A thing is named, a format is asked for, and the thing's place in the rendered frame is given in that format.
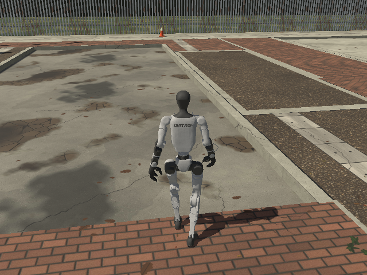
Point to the right robot forearm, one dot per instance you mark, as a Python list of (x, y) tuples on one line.
[(210, 150)]

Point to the right robot hand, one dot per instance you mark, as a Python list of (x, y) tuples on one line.
[(207, 158)]

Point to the robot left thigh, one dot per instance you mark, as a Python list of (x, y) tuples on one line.
[(170, 170)]

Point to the left robot hand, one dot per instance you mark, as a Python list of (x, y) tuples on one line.
[(152, 172)]

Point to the right robot upper arm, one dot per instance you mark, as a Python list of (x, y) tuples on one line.
[(204, 130)]

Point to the left robot upper arm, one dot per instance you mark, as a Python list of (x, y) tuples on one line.
[(162, 131)]

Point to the left robot forearm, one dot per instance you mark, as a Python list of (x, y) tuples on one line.
[(156, 155)]

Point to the left robot foot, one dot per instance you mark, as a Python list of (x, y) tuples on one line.
[(178, 223)]

